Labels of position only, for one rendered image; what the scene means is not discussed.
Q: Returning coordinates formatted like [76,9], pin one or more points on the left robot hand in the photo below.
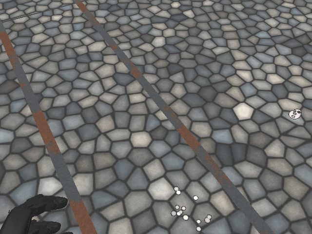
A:
[19,220]

